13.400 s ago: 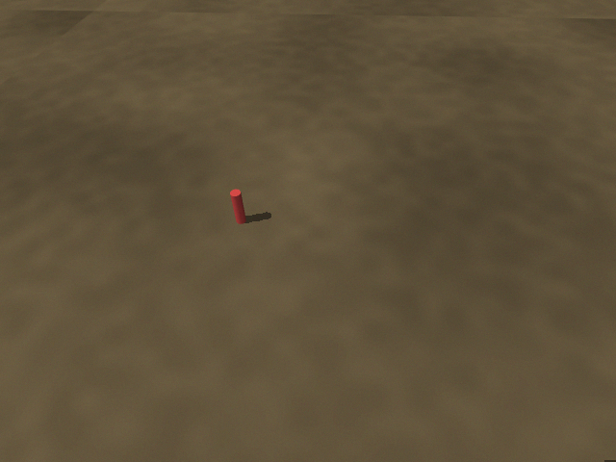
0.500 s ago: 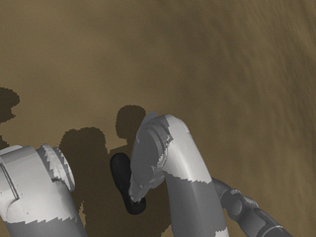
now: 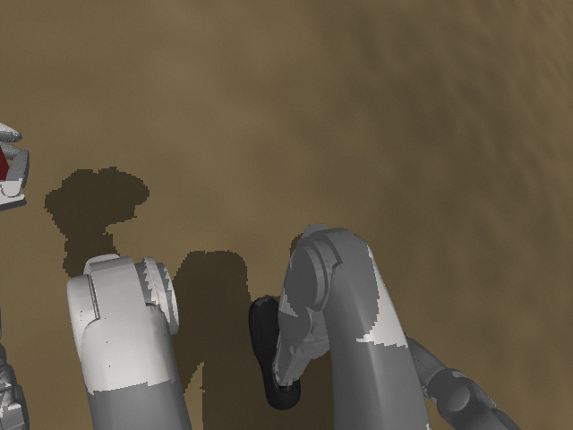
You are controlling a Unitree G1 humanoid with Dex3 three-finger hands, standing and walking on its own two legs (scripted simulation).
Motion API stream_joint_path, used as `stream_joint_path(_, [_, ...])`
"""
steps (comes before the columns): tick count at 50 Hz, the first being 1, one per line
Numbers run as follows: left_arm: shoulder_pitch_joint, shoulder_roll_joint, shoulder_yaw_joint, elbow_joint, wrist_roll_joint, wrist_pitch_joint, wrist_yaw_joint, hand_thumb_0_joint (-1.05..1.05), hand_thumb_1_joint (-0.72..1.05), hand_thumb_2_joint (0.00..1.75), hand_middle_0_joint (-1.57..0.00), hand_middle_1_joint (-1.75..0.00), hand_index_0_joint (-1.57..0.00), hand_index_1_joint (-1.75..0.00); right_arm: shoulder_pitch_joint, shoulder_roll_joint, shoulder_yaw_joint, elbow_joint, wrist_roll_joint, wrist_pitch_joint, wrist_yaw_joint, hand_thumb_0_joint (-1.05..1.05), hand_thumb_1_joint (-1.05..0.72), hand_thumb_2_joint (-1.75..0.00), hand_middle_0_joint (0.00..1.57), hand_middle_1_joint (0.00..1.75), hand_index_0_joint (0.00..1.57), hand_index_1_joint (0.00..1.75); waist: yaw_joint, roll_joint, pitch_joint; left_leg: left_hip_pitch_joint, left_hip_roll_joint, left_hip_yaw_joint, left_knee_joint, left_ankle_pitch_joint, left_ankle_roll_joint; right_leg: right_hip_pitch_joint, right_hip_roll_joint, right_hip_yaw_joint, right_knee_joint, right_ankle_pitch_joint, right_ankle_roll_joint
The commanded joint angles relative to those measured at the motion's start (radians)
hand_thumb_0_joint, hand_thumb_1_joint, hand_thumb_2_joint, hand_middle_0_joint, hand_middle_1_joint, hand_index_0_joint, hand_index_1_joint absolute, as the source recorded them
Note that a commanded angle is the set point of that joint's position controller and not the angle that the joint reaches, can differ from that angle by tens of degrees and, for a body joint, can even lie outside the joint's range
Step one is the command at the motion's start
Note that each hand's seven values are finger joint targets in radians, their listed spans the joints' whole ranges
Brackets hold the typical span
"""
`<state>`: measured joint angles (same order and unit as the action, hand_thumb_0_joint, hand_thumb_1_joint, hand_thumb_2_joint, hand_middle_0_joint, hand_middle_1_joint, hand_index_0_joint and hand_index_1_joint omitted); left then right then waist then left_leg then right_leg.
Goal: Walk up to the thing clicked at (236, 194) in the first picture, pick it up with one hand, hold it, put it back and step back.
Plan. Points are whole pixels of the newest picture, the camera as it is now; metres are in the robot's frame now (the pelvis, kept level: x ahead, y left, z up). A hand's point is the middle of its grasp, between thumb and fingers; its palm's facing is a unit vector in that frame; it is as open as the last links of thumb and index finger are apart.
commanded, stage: settle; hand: left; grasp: from the side
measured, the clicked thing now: out of the picture +0.43 +0.30 -0.12
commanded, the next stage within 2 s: lift in 1.24 s
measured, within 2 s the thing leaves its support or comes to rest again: neither
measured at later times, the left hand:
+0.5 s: hand out of the picture +0.44 +0.28 -0.01, palm faces +0.23 -0.97 -0.07, open 5.8 cm
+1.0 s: hand out of the picture +0.44 +0.27 +0.04, palm faces +0.25 -0.97 -0.05, open 5.8 cm
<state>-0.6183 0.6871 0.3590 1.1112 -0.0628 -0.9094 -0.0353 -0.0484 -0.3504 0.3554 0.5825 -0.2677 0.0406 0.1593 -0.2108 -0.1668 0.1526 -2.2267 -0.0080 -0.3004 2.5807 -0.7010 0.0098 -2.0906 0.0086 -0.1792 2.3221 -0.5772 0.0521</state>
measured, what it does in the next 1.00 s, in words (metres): rises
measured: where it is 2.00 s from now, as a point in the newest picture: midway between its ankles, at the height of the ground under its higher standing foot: (210, 404)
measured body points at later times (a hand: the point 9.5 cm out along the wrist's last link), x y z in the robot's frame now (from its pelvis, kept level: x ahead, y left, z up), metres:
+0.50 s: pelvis +0.02 -0.01 +0.03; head +0.21 +0.09 +0.42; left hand +0.42 +0.33 -0.01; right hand +0.19 -0.26 -0.07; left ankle +0.08 +0.12 -0.27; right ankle +0.15 -0.14 -0.27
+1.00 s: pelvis +0.02 -0.02 +0.06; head +0.21 +0.06 +0.46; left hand +0.42 +0.32 +0.04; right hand +0.20 -0.27 -0.05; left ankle +0.08 +0.12 -0.27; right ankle +0.15 -0.14 -0.27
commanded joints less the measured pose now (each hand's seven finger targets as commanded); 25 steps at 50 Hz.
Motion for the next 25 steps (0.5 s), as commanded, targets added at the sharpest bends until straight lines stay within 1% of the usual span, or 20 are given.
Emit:
stream_joint_path(1, [-0.26,0.077,-0.014,-0.258,-0.018,-0.006,-0.033,0.0,0.58,1.27,-1.35,-1.37,-1.33,-1.39,0.082,-0.311,-0.173,-0.022,0.044,0.006,-0.017,0.0,-0.88,-0.89,0.2,0.3,0.2,0.3,-0.05,0.504,-0.595,0.388,0.035,0.085,-0.42,0.003,-0.023,0.192,0.032,-0.074,-0.141,0.071,-0.078])
stream_joint_path(2, [-0.269,0.081,-0.004,-0.268,-0.023,0.01,-0.034,0.0,0.58,1.26,-1.34,-1.37,-1.33,-1.39,0.1,-0.307,-0.184,-0.018,0.051,0.007,-0.019,0.0,-0.88,-0.89,0.2,0.3,0.2,0.3,-0.044,0.494,-0.609,0.375,0.031,0.098,-0.417,0.01,-0.019,0.205,0.032,-0.064,-0.148,0.073,-0.079])
stream_joint_path(3, [-0.267,0.06,-0.008,-0.275,-0.029,0.024,-0.041,0.0,0.57,1.25,-1.33,-1.36,-1.32,-1.37,0.101,-0.301,-0.193,-0.018,0.063,0.008,-0.022,0.0,-0.88,-0.89,0.2,0.3,0.2,0.3,-0.039,0.475,-0.605,0.379,0.03,0.096,-0.427,0.005,-0.019,0.179,0.028,-0.061,-0.153,0.067,-0.079])
stream_joint_path(4, [-0.26,0.051,-0.016,-0.296,-0.028,0.037,-0.046,0.0,0.58,1.25,-1.33,-1.36,-1.32,-1.37,0.114,-0.297,-0.202,-0.017,0.066,0.009,-0.023,0.0,-0.88,-0.89,0.2,0.3,0.2,0.3,-0.034,0.487,-0.634,0.391,0.028,0.103,-0.43,0.017,-0.019,0.19,0.029,-0.057,-0.153,0.072,-0.082])
stream_joint_path(5, [-0.293,0.056,-0.016,-0.33,-0.03,0.048,-0.05,0.0,0.59,1.25,-1.33,-1.35,-1.32,-1.37,0.117,-0.291,-0.213,-0.016,0.075,0.009,-0.027,0.0,-0.88,-0.89,0.2,0.3,0.2,0.3,-0.022,0.495,-0.642,0.387,0.026,0.111,-0.437,0.006,-0.016,0.18,0.026,-0.049,-0.157,0.058,-0.084])
stream_joint_path(6, [-0.273,0.025,-0.031,-0.324,-0.027,0.063,-0.055,0.0,0.59,1.25,-1.32,-1.35,-1.31,-1.37,0.132,-0.283,-0.221,-0.013,0.081,0.011,-0.028,0.0,-0.88,-0.89,0.2,0.3,0.2,0.3,-0.025,0.479,-0.662,0.397,0.024,0.115,-0.439,0.023,-0.016,0.189,0.024,-0.044,-0.164,0.071,-0.083])
stream_joint_path(8, [-0.295,0.045,-0.013,-0.357,-0.026,0.085,-0.064,0.0,0.59,1.26,-1.33,-1.35,-1.31,-1.37,0.146,-0.272,-0.239,-0.013,0.096,0.015,-0.034,0.0,-0.87,-0.89,0.2,0.3,0.2,0.3,-0.012,0.46,-0.687,0.393,0.021,0.128,-0.449,0.02,-0.012,0.186,0.019,-0.032,-0.173,0.059,-0.085])
stream_joint_path(9, [-0.289,0.037,-0.011,-0.358,-0.028,0.094,-0.07,0.0,0.57,1.26,-1.34,-1.36,-1.33,-1.38,0.143,-0.272,-0.247,-0.013,0.103,0.016,-0.038,0.0,-0.88,-0.89,0.2,0.3,0.2,0.3,0.002,0.496,-0.687,0.415,0.021,0.124,-0.465,0.031,-0.017,0.159,0.015,-0.03,-0.159,0.065,-0.09])
stream_joint_path(10, [-0.294,0.027,-0.018,-0.376,-0.03,0.104,-0.074,0.0,0.6,1.25,-1.33,-1.35,-1.31,-1.37,0.155,-0.269,-0.254,-0.011,0.107,0.018,-0.04,0.0,-0.87,-0.89,0.2,0.3,0.2,0.3,-0.001,0.5,-0.709,0.431,0.02,0.127,-0.467,0.041,-0.017,0.165,0.013,-0.025,-0.165,0.07,-0.09])
stream_joint_path(11, [-0.293,0.027,0.001,-0.385,-0.033,0.113,-0.074,0.0,0.61,1.25,-1.33,-1.35,-1.32,-1.37,0.168,-0.264,-0.259,-0.011,0.11,0.02,-0.041,0.0,-0.88,-0.89,0.2,0.3,0.2,0.3,0.005,0.494,-0.739,0.44,0.018,0.13,-0.471,0.061,-0.017,0.18,0.01,-0.022,-0.164,0.08,-0.09])
stream_joint_path(12, [-0.285,0.027,0.007,-0.398,-0.036,0.124,-0.076,0.0,0.61,1.25,-1.32,-1.35,-1.31,-1.37,0.18,-0.259,-0.266,-0.01,0.117,0.024,-0.044,0.0,-0.87,-0.89,0.2,0.3,0.2,0.3,0.016,0.489,-0.762,0.447,0.017,0.139,-0.471,0.09,-0.017,0.195,0.008,-0.015,-0.166,0.098,-0.09])
stream_joint_path(13, [-0.271,0.013,0.001,-0.4,-0.038,0.134,-0.081,0.0,0.6,1.25,-1.32,-1.36,-1.31,-1.37,0.181,-0.248,-0.271,-0.009,0.124,0.025,-0.045,0.0,-0.88,-0.89,0.2,0.3,0.2,0.3,0.019,0.47,-0.777,0.436,0.014,0.148,-0.471,0.092,-0.014,0.203,0.009,-0.01,-0.171,0.093,-0.09])
stream_joint_path(15, [-0.308,0.005,-0.012,-0.422,-0.044,0.148,-0.097,0.0,0.54,1.25,-1.33,-1.37,-1.32,-1.38,0.181,-0.236,-0.284,-0.008,0.137,0.025,-0.053,0.0,-0.88,-0.89,0.2,0.3,0.2,0.3,0.015,0.448,-0.778,0.408,0.01,0.169,-0.471,0.061,-0.004,0.206,0.009,0.004,-0.196,0.067,-0.091])
stream_joint_path(17, [-0.289,-0.002,0.005,-0.405,-0.049,0.167,-0.104,0.0,0.55,1.25,-1.33,-1.36,-1.32,-1.38,0.204,-0.231,-0.295,0.001,0.144,0.026,-0.06,0.0,-0.88,-0.89,0.2,0.3,0.2,0.3,0.02,0.426,-0.798,0.406,0.007,0.187,-0.463,0.092,-0.001,0.23,0.008,0.013,-0.207,0.088,-0.088])
stream_joint_path(18, [-0.295,-0.007,0.0,-0.419,-0.051,0.174,-0.109,0.0,0.54,1.24,-1.33,-1.36,-1.31,-1.38,0.21,-0.225,-0.299,0.002,0.147,0.025,-0.062,0.0,-0.88,-0.89,0.2,0.3,0.2,0.3,0.022,0.414,-0.815,0.404,0.005,0.192,-0.465,0.098,0.0,0.242,0.007,0.016,-0.213,0.087,-0.088])
stream_joint_path(20, [-0.288,-0.003,0.016,-0.422,-0.061,0.186,-0.124,0.0,0.54,1.24,-1.33,-1.37,-1.32,-1.39,0.213,-0.219,-0.308,0.001,0.158,0.024,-0.069,0.0,-0.88,-0.89,0.2,0.3,0.2,0.3,0.036,0.405,-0.837,0.414,0.004,0.199,-0.473,0.115,0.002,0.255,0.004,0.022,-0.217,0.095,-0.087])
stream_joint_path(21, [-0.288,-0.006,0.015,-0.421,-0.059,0.193,-0.131,0.0,0.54,1.24,-1.34,-1.38,-1.33,-1.39,0.216,-0.216,-0.312,-0.002,0.161,0.024,-0.07,0.0,-0.88,-0.89,0.2,0.3,0.2,0.3,0.033,0.4,-0.844,0.415,0.003,0.199,-0.48,0.113,0.002,0.254,0.002,0.023,-0.219,0.091,-0.087])
stream_joint_path(23, [-0.284,0.001,0.033,-0.426,-0.06,0.204,-0.14,0.0,0.54,1.25,-1.32,-1.37,-1.31,-1.38,0.223,-0.207,-0.318,0.002,0.168,0.025,-0.077,0.0,-0.88,-0.89,0.2,0.3,0.2,0.3,0.045,0.394,-0.85,0.419,0.003,0.208,-0.486,0.128,0.002,0.26,-0.001,0.03,-0.226,0.099,-0.087])
stream_joint_path(24, [-0.284,-0.016,0.021,-0.418,-0.061,0.211,-0.143,0.0,0.52,1.25,-1.33,-1.38,-1.33,-1.39,0.225,-0.207,-0.324,0.005,0.172,0.024,-0.079,0.0,-0.88,-0.89,0.2,0.3,0.2,0.3,0.046,0.389,-0.844,0.416,0.003,0.211,-0.492,0.12,0.003,0.257,-0.004,0.034,-0.228,0.088,-0.088])
stream_joint_path(25, [-0.286,-0.02,0.027,-0.427,-0.063,0.213,-0.147,0.0,0.51,1.25,-1.34,-1.39,-1.33,-1.4,0.23,-0.202,-0.325,0.004,0.173,0.022,-0.08,0.0,-0.88,-0.89,0.2,0.3,0.2,0.3,0.043,0.373,-0.856,0.407,0.002,0.213,-0.491,0.121,0.005,0.277,-0.003,0.035,-0.233,0.089,-0.086])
